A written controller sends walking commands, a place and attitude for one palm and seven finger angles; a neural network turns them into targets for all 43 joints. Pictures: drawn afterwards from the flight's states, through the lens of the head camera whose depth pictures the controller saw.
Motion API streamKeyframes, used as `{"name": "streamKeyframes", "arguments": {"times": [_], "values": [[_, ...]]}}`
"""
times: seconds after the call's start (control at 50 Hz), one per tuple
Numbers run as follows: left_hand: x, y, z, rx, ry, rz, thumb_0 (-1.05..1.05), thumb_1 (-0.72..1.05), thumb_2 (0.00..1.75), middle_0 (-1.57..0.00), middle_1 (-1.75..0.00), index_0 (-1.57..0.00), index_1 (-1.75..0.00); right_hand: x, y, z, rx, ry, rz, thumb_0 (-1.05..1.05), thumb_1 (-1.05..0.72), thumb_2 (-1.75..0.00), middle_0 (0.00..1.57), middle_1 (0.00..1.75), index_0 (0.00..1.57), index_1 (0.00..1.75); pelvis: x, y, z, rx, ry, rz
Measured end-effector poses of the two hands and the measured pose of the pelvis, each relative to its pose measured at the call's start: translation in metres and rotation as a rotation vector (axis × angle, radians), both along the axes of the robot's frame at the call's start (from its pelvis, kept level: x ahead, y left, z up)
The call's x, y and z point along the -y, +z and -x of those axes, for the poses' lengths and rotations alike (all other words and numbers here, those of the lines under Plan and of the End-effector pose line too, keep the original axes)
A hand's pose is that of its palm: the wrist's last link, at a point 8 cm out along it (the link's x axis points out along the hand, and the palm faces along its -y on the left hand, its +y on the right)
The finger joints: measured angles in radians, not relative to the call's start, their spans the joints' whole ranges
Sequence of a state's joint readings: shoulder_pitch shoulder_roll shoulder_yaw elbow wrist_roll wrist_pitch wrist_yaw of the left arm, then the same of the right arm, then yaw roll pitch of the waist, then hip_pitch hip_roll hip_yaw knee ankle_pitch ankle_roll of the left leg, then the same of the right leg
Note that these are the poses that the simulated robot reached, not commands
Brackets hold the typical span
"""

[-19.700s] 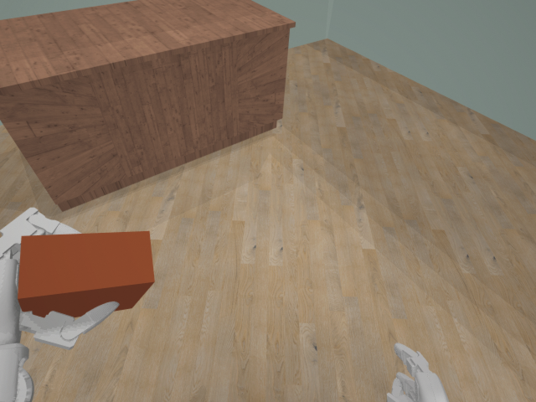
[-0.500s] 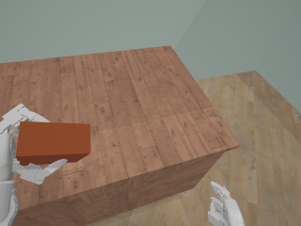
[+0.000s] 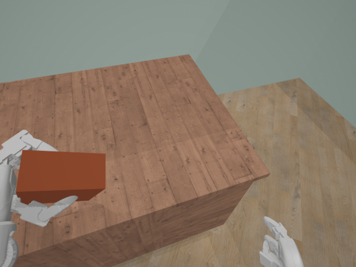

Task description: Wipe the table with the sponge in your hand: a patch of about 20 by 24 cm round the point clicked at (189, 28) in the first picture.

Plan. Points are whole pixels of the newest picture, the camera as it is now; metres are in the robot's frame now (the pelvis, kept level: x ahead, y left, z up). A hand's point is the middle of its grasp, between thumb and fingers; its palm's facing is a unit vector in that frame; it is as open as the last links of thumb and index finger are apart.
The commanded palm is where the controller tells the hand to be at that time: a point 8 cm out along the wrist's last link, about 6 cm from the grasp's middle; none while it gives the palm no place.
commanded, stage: come to a stop and stand still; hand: left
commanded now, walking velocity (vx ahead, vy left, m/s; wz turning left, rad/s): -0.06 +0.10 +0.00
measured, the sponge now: (73, 179) +0.23 +0.21 +0.12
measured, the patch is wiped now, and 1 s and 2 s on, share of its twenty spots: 0.00 0.00 0.00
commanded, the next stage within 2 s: look again from close up in 1.26 s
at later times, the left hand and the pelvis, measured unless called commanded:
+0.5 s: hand (6, 148) +0.24 +0.29 +0.20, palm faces +0.46 -0.74 -0.49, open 10.1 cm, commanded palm +0.15 +0.29 +0.17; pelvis +0.00 +0.00 +0.00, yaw +2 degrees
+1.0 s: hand (26, 172) +0.22 +0.26 +0.17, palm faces +0.41 -0.80 -0.45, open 10.1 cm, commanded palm +0.16 +0.29 +0.17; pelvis +0.01 +0.01 -0.01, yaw +1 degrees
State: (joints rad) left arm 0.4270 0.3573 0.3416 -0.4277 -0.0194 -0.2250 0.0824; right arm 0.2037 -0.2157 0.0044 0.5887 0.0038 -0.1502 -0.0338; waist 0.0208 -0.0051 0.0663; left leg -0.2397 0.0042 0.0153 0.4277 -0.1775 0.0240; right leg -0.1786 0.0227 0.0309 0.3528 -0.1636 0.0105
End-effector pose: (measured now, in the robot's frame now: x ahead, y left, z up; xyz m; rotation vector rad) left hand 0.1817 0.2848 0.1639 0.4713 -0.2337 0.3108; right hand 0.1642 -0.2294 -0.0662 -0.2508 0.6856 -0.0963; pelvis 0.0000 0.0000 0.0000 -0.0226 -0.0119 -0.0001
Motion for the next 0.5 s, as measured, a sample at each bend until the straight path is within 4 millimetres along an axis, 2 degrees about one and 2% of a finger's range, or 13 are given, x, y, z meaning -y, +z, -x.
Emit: {"name": "streamKeyframes", "arguments": {"times": [0.12, 0.2, 0.4, 0.44, 0.5], "values": [[0.003, 0.007, -0.003, -0.002, -0.001, -0.018, -0.01, -0.5, 1.03, -0.74, -1.35, -0.75, -1.34, 0.005, 0.0, -0.01, 0.006, -0.008, -0.004, 0.01, -0.9, -0.9, 0.2, 0.3, 0.2, 0.3, 0.003, 0.0, -0.007, -0.007, -0.002, -0.001], [0.0, 0.003, -0.004, -0.025, 0.015, -0.009, -0.01, -0.5, 1.03, -0.74, -1.35, -0.75, -1.34, 0.004, 0.0, -0.016, 0.008, -0.006, -0.006, 0.01, -0.9, -0.9, 0.2, 0.3, 0.2, 0.3, 0.002, 0.0, -0.01, -0.012, -0.002, -0.001], [-0.007, 0.0, 0.001, -0.019, 0.019, 0.017, -0.01, -0.5, 1.03, -0.73, -1.35, -0.75, -1.34, -0.011, 0.004, -0.02, 0.014, 0.011, 0.0, 0.01, -0.9, -0.9, 0.2, 0.3, 0.2, 0.3, -0.004, 0.0, -0.007, -0.006, 0.005, -0.004], [-0.014, 0.019, -0.005, 0.047, -0.017, -0.101, -0.01, -0.5, 1.03, -0.74, -1.34, -0.75, -1.33, -0.018, 0.004, -0.019, 0.019, 0.036, 0.011, 0.01, -0.91, -0.9, 0.2, 0.3, 0.2, 0.3, -0.004, -0.003, -0.003, -0.002, 0.027, 0.0], [-0.039, 0.05, -0.014, 0.192, 0.033, -0.207, -0.01, -0.5, 1.03, -0.74, -1.34, -0.75, -1.33, -0.026, -0.001, -0.015, -0.002, 0.103, 0.009, 0.01, -0.9, -0.9, 0.2, 0.3, 0.2, 0.3, -0.001, -0.005, 0.001, -0.01, 0.029, -0.005]]}}
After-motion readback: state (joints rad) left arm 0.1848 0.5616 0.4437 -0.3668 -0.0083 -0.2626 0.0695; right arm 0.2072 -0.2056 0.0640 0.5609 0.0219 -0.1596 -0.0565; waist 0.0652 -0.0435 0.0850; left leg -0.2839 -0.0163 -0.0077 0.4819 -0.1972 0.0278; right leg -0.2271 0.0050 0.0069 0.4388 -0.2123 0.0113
